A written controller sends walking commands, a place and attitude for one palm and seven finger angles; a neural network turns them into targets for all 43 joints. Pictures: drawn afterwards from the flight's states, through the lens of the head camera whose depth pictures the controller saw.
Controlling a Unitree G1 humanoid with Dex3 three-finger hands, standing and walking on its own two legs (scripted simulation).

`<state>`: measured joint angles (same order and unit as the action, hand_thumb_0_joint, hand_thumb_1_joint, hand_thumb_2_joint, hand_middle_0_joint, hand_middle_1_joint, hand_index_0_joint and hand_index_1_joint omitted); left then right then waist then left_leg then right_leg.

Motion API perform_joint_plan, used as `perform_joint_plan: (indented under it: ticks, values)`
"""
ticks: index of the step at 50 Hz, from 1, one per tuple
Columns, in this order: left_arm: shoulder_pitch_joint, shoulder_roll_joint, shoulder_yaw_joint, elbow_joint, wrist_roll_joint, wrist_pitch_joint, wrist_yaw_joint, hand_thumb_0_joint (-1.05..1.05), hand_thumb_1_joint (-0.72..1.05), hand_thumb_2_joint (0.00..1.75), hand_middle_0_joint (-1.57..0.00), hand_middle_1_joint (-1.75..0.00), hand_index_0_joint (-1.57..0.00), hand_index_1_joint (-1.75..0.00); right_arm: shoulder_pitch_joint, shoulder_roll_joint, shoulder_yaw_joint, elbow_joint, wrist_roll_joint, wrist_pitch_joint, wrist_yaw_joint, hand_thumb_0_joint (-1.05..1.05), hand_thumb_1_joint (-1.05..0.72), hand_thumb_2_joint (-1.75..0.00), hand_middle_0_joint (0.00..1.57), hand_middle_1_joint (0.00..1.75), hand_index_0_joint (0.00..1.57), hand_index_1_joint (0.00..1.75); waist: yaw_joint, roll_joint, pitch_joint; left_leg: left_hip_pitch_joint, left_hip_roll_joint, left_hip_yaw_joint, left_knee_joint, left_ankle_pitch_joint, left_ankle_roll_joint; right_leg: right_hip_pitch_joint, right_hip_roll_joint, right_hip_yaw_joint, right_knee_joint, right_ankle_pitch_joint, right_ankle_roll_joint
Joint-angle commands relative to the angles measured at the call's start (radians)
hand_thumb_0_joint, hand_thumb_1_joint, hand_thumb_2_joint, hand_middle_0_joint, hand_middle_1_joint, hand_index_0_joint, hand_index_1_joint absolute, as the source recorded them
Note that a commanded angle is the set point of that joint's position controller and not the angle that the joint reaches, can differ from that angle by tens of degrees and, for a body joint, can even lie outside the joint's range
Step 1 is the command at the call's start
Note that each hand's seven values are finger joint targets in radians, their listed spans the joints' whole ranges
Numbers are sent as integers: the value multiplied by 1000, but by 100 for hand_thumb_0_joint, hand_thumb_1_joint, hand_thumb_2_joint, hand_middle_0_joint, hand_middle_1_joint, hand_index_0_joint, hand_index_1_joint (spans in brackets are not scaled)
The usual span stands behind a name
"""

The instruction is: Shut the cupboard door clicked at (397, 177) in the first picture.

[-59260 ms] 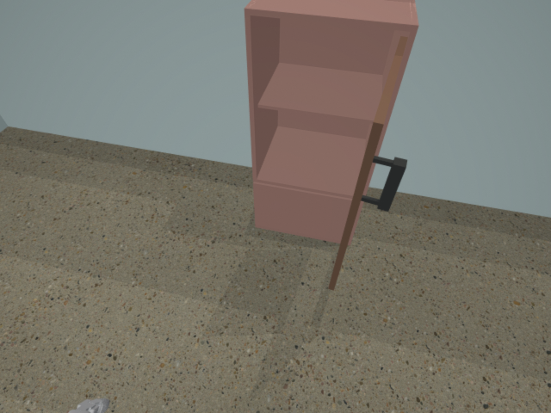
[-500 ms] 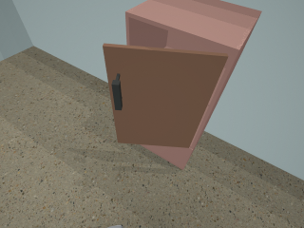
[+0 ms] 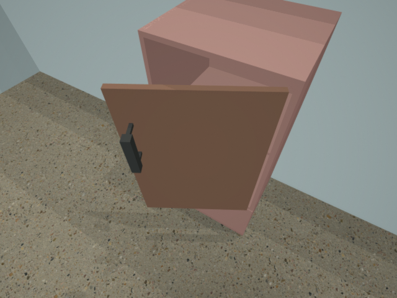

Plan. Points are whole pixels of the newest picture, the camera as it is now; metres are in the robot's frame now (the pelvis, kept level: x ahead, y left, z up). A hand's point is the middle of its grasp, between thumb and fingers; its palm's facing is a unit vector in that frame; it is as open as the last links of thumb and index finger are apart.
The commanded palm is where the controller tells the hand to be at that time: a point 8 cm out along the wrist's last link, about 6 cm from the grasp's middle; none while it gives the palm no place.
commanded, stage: come to a stop and stand still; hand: left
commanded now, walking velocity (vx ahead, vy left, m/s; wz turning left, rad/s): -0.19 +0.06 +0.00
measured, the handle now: (133, 148) +0.47 +0.19 -0.02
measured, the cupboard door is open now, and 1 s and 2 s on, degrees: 29 29 29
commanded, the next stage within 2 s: look again from close up in 0.68 s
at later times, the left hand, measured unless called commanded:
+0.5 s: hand out of the picture -0.01 +0.21 -0.18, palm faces +0.03 -0.97 -0.22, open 7.4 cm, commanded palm none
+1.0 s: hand out of the picture -0.02 +0.19 -0.18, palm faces +0.00 -0.98 -0.20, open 7.3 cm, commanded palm none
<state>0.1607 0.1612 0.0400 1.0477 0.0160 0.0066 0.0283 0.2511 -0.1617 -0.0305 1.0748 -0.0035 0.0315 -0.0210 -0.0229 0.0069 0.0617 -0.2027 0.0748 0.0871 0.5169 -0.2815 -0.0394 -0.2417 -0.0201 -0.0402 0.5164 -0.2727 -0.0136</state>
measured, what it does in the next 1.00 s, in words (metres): steps on the spot: right foot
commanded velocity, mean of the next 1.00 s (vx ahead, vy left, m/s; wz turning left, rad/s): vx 0.00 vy -0.02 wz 0.00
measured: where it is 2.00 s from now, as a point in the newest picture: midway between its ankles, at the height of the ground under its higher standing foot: outside the picture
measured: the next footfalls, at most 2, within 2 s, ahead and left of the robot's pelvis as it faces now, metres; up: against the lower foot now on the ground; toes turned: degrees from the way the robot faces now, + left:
right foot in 0.44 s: -0.02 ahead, -0.10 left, +0.00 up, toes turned -1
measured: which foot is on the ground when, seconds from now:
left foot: down 0.00-1.00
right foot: down 0.00-0.18, up 0.20-0.42, down 0.44-1.00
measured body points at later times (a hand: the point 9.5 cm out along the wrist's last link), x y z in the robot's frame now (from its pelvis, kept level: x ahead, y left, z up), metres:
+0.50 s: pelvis -0.03 +0.02 +0.00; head +0.00 +0.03 +0.45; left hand -0.01 +0.27 -0.16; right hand +0.04 -0.21 -0.15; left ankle +0.00 +0.14 -0.74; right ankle -0.06 -0.11 -0.74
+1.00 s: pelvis -0.03 +0.02 +0.00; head -0.01 +0.02 +0.44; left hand -0.02 +0.24 -0.16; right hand -0.04 -0.20 -0.17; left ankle +0.00 +0.14 -0.74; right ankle -0.06 -0.11 -0.74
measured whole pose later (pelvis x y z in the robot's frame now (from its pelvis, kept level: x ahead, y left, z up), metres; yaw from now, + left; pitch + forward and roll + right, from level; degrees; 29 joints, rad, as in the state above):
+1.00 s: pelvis -0.03 +0.02 +0.00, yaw +0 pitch -1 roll -1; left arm 0.29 0.14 -0.01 1.09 0.02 -0.02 0.04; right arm 0.32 -0.15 0.00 1.06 -0.01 0.00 -0.01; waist -0.03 0.02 0.04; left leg -0.29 0.04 0.06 0.57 -0.26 0.00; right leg -0.16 0.00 0.00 0.53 -0.35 0.00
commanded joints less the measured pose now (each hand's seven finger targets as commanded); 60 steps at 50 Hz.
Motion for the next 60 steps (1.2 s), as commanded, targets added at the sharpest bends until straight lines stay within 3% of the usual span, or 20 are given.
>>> perform_joint_plan:
  ticks: [1,4,6,7,8,9,10,12,17,19,21,23,26,38,39,40,41,42,49,60]
  values:
    - [110,197,52,-31,12,5,26,0,90,90,-20,-30,-20,-30,19,-98,-35,-71,-3,5,-15,0,-90,-90,20,30,20,30,61,-203,-111,-184,-47,-25,223,-215,-3,262,-308,236,-66,1080,-182]
    - [44,206,60,-62,15,16,25,0,90,90,-20,-30,-20,-30,20,-93,-35,-82,1,8,-12,0,-90,-90,20,30,20,30,33,-179,-120,-143,-48,-54,111,-146,-1,240,-281,186,-30,958,-169]
    - [12,186,52,-75,3,20,20,0,90,90,-20,-30,-20,-30,59,-106,-34,-71,-6,1,-9,0,-90,-90,20,30,20,30,3,-158,-124,34,-25,-48,-83,180,8,98,-209,134,8,660,-90]
    - [25,145,45,-91,3,27,17,0,90,90,-20,-30,-20,-30,58,-147,-40,-77,-14,-9,-7,0,-90,-90,20,30,20,30,9,6,-141,118,97,-167,-129,415,53,-6,-111,65,68,347,-26]
    - [41,102,32,-98,-3,35,17,0,90,90,-20,-30,-20,-30,36,-206,-42,-96,-21,-13,-7,0,-90,-90,20,30,20,30,19,189,-121,44,241,-280,-179,591,149,-21,-22,-3,159,-52,24]
    - [26,110,29,-101,0,44,19,0,90,90,-20,-30,-20,-30,7,-204,-41,-103,-25,-14,-13,0,-90,-90,20,30,20,30,7,192,-81,-17,270,-316,-225,546,212,-45,21,32,310,-288,25]
    - [17,117,31,-97,-1,57,16,0,90,90,-20,-30,-20,-30,-13,-209,-36,-113,-27,-18,-23,0,-90,-90,20,30,20,30,10,211,-47,-63,273,-324,-240,500,233,-70,12,85,408,-307,21]
    - [48,122,31,-81,3,56,5,0,90,90,-20,-30,-20,-30,-66,-181,-22,-128,-28,-21,-31,0,-90,-90,20,30,20,30,38,171,-12,-49,237,-278,-207,486,235,-112,7,101,441,-254,18]
    - [61,107,11,-65,1,37,-13,0,90,90,-20,-30,-20,-30,-44,-200,-32,-104,-23,-21,-23,0,-90,-90,20,30,20,30,10,151,-91,72,202,-245,-199,354,205,-34,8,37,163,-181,23]
    - [116,97,8,-39,1,29,-14,0,90,90,-20,-30,-20,-30,-53,-196,-34,-92,-15,-21,-20,0,-90,-90,20,30,20,30,28,125,-102,41,167,-218,-175,256,168,67,13,22,-17,-31,20]
    - [139,123,6,-22,7,15,-7,0,90,90,-20,-30,-20,-30,-51,-153,-29,-90,-3,-20,-12,0,-90,-90,20,30,20,30,24,17,-48,-50,67,-169,-139,51,89,111,-44,130,-196,53,-6]
    - [99,172,1,-28,5,5,-8,0,90,90,-20,-30,-20,-30,-44,-110,-19,-81,-1,-19,1,0,-90,-90,20,30,20,30,-5,22,-7,30,-2,-114,-134,14,43,-34,-132,193,-239,-18,-41]
    - [94,139,-9,-1,-1,-16,-6,0,90,90,-20,-30,-20,-30,-27,-107,-14,-48,-6,-24,-2,0,-90,-90,20,30,20,30,-10,-146,-39,98,4,-91,-105,140,38,-30,-106,180,-245,116,-30]
    - [162,85,-14,52,-7,-10,4,0,90,90,-20,-30,-20,-30,35,-82,4,40,-8,-32,-12,0,-90,-90,20,30,20,30,13,-13,31,61,21,-100,-165,146,39,20,-74,148,-252,59,-22]
    - [247,94,-27,68,15,-54,46,0,90,90,-20,-30,-20,-30,-41,-107,8,-25,-2,-59,-1,0,-90,-90,20,30,20,30,47,72,32,1,28,-67,52,242,22,1,-126,185,-210,444,0]
    - [193,143,-20,19,3,-61,40,0,90,90,-20,-30,-20,-30,26,-48,12,-48,-6,-51,5,0,-90,-90,20,30,20,30,-15,57,-36,-1,4,-79,14,53,32,20,-148,191,-182,305,-33]
    - [151,130,-25,4,0,-59,33,0,90,90,-20,-30,-20,-30,67,-66,9,-42,-10,-48,5,0,-90,-90,20,30,20,30,-23,68,-43,-4,7,-87,-5,37,36,-11,-110,164,-162,82,-48]
    - [158,114,-27,-3,2,-61,29,0,90,90,-20,-30,-20,-30,74,-61,13,-46,-16,-56,6,0,-90,-90,20,30,20,30,-9,106,-56,4,15,-89,-9,131,41,-11,-90,141,-133,138,-53]
    - [185,87,-35,-6,-3,-37,18,0,90,90,-20,-30,-20,-30,92,-96,17,-70,-12,-58,-1,0,-90,-90,20,30,20,30,13,-16,5,-52,28,-125,-62,135,72,-17,-41,116,-87,25,-36]
    - [171,114,-33,-21,-3,-26,15,0,90,90,-20,-30,-20,-30,58,-118,13,-49,-11,-58,1,0,-90,-90,20,30,20,30,21,-17,17,-23,30,-125,-122,99,79,-29,-46,113,-93,10,-21]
